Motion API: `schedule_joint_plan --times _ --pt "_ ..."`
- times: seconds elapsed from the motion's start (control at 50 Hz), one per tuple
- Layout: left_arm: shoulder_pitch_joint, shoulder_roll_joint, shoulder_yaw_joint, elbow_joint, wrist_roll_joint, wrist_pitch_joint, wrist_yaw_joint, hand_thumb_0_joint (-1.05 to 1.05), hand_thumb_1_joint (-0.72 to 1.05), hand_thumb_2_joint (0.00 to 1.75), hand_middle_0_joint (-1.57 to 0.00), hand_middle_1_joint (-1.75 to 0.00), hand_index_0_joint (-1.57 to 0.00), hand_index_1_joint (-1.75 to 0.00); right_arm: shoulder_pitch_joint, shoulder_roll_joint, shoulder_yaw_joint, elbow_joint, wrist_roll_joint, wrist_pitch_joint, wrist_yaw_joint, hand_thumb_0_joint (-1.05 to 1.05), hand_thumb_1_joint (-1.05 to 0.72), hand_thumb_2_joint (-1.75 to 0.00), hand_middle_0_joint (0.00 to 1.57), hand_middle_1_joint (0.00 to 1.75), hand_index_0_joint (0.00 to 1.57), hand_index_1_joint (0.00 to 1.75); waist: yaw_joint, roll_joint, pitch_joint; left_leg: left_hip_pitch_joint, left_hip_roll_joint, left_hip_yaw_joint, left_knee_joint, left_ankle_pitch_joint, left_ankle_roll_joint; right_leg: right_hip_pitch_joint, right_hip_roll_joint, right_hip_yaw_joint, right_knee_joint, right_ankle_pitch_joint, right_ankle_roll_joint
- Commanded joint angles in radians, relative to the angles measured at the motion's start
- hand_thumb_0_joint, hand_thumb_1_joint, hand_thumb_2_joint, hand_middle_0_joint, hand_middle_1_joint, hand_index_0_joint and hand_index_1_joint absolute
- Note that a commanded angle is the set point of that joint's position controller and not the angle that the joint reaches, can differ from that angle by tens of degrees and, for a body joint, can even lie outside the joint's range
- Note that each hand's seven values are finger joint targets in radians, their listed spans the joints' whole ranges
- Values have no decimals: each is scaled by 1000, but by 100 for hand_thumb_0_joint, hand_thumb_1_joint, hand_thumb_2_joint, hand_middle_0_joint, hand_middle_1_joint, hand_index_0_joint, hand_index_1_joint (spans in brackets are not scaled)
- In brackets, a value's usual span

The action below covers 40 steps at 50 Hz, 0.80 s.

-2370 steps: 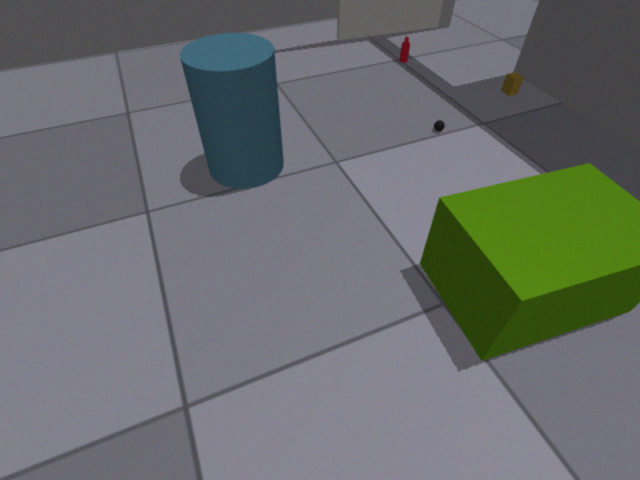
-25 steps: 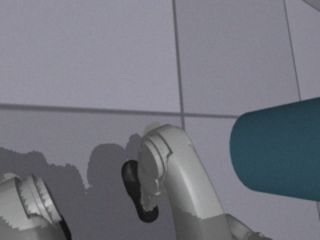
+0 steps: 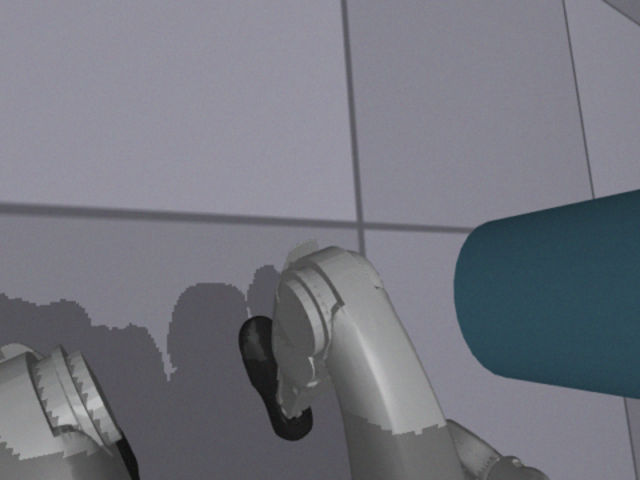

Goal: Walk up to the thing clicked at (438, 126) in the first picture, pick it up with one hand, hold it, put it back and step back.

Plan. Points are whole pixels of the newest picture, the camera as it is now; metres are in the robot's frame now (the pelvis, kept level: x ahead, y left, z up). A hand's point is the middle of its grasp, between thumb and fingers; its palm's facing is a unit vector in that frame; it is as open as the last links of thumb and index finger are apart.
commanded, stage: close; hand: left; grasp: from above
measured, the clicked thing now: out of the picture +0.45 +0.32 -0.27
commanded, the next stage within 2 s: settle in 0.56 s
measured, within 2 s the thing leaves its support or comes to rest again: leaves its support in 1.02 s
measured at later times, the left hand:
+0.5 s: hand out of the picture +0.44 +0.31 -0.25, palm faces -0.42 -0.18 -0.89, open 7.1 cm
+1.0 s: hand out of the picture +0.44 +0.31 -0.25, palm faces -0.43 -0.19 -0.88, open 5.9 cm
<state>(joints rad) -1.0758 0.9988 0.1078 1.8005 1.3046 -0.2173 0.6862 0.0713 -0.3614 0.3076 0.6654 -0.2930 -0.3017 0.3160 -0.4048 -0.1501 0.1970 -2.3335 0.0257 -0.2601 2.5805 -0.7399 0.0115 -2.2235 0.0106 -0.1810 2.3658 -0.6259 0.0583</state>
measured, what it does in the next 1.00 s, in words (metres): stands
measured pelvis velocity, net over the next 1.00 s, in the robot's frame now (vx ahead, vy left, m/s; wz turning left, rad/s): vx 0.00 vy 0.00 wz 0.00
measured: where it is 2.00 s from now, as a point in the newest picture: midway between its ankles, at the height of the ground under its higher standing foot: (210, 448)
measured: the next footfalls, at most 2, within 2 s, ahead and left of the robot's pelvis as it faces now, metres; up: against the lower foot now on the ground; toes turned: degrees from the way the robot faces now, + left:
none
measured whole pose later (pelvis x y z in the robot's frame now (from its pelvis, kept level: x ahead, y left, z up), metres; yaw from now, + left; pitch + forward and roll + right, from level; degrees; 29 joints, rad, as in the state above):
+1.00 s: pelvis +0.00 +0.00 +0.01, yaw +0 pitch +28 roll -15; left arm -1.04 0.97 0.13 1.72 1.28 -0.20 0.62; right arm 0.11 -0.36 0.29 0.66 -0.28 -0.27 0.31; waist -0.39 -0.13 0.16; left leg -2.33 0.02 -0.26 2.56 -0.74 0.01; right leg -2.22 0.01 -0.18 2.34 -0.63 0.05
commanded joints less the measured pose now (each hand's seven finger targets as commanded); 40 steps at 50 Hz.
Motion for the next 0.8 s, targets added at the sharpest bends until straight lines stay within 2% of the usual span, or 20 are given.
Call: schedule_joint_plan --times 0.0,0.02,0.18,0.2,0.24,0.28,0.32,0.34,0.36,0.38,0.4,0.44,0.46,0.5,0.56,0.62,0.66,0.7,0.72,0.78 --pt "-239 202 -2 -108 -27 13 25 0 23 53 -58 -75 -63 -70 184 -344 -102 16 13 -4 -6 0 -90 -90 20 30 20 30 -63 531 -618 458 22 93 -291 207 -12 357 55 -92 -183 222 -65" --pt "-248 215 19 -108 -31 13 24 0 24 50 -58 -75 -63 -70 203 -339 -98 19 13 -3 -5 0 -90 -90 20 30 20 30 -61 534 -633 462 21 93 -292 228 -11 367 54 -96 -186 238 -64" --pt "-196 219 19 -71 -38 16 0 0 36 48 -66 -73 -72 -67 194 -338 -94 16 15 7 -10 0 -89 -90 20 30 20 30 -44 533 -622 447 21 94 -303 228 -13 375 58 -94 -188 233 -68" --pt "-195 213 11 -72 -37 16 -6 0 37 48 -69 -71 -74 -65 195 -340 -98 6 15 8 -9 0 -90 -90 20 30 20 30 -52 525 -608 438 19 101 -293 215 -8 374 59 -91 -193 229 -65" --pt "-190 225 30 -111 -39 12 -3 0 40 46 -69 -71 -75 -65 207 -334 -97 11 16 16 -13 0 -90 -90 20 30 20 30 -27 550 -667 459 19 97 -302 251 -12 391 60 -93 -191 249 -69" --pt "-187 193 10 -87 -43 9 -9 0 42 46 -71 -70 -77 -64 204 -330 -97 11 17 16 -12 0 -90 -90 20 30 20 30 -46 534 -614 442 20 91 -304 234 -13 362 57 -99 -179 238 -68" --pt "-179 186 7 -88 -46 4 -11 0 47 48 -75 -70 -81 -64 197 -333 -97 7 14 18 -12 0 -89 -90 20 30 20 30 -41 519 -628 448 22 84 -302 243 -13 362 59 -102 -181 242 -68" --pt "-161 188 3 -55 -42 4 -12 0 49 47 -77 -69 -83 -63 204 -339 -97 3 15 21 -14 0 -90 -90 20 30 20 30 -53 518 -602 436 21 89 -309 226 -11 363 61 -98 -185 232 -70" --pt "-193 211 14 -108 -42 -5 -8 0 50 45 -77 -68 -83 -62 206 -338 -96 2 17 23 -16 0 -90 -90 20 30 20 30 -40 526 -632 447 22 88 -308 234 -12 371 62 -98 -190 236 -69" --pt "-170 202 17 -80 -35 -3 -4 0 51 45 -79 -67 -85 -62 210 -336 -99 7 13 27 -18 0 -90 -90 20 30 20 30 -36 542 -631 455 20 89 -316 236 -15 370 61 -97 -185 236 -72" --pt "-168 183 -2 -58 -31 -2 -8 0 54 44 -81 -67 -87 -61 207 -335 -100 2 11 27 -17 0 -90 -90 20 30 20 30 -49 518 -601 435 21 95 -306 216 -12 362 63 -95 -188 225 -70" --pt "-186 201 16 -103 -32 -9 1 0 57 47 -83 -68 -88 -62 211 -335 -96 5 10 29 -19 0 -89 -90 20 30 20 30 -37 540 -636 461 20 85 -315 233 -15 362 60 -102 -186 231 -71" --pt "-185 181 6 -70 -27 -7 0 0 59 45 -85 -67 -91 -61 209 -330 -94 3 6 29 -19 0 -89 -90 20 30 20 30 -54 529 -613 454 21 84 -313 219 -15 347 58 -104 -183 225 -69" --pt "-167 163 -15 -53 -24 -8 0 0 62 45 -87 -66 -93 -60 198 -330 -94 0 8 28 -21 0 -89 -90 20 30 20 30 -56 501 -574 427 20 87 -312 187 -14 336 62 -102 -191 204 -68" --pt "-199 181 -7 -89 -20 -8 11 0 68 47 -91 -67 -97 -61 208 -334 -96 1 5 30 -23 0 -89 -90 20 30 20 30 -51 531 -612 454 21 84 -321 205 -16 351 61 -98 -191 215 -72" --pt "-191 140 -36 -51 -27 -1 8 0 72 47 -95 -65 -101 -60 192 -330 -88 -10 4 21 -19 0 -90 -90 20 30 20 30 -72 480 -566 432 20 82 -304 193 -13 333 56 -104 -189 213 -63" --pt "-228 163 -25 -73 -31 -5 15 0 68 45 -96 -67 -103 -60 205 -344 -90 -6 6 20 -19 0 -91 -90 20 30 20 30 -73 504 -577 446 21 73 -313 207 -15 332 54 -107 -188 218 -65" --pt "-187 173 -21 -44 -34 3 14 0 68 47 -98 -64 -104 -58 203 -346 -91 -6 3 22 -21 0 -91 -90 20 30 20 30 -64 488 -582 442 23 80 -321 198 -15 365 61 -101 -203 213 -65" --pt "-204 159 -38 -61 -34 5 8 0 69 48 -100 -62 -105 -57 197 -337 -87 -13 10 19 -19 0 -91 -90 20 30 20 30 -67 478 -570 433 20 84 -308 191 -13 351 56 -98 -202 214 -62" --pt "-209 175 -28 -79 -50 14 -8 0 71 50 -100 -65 -106 -59 196 -340 -88 -13 14 13 -18 0 -91 -90 20 30 20 30 -60 502 -584 447 20 85 -318 189 -14 353 53 -96 -199 207 -64"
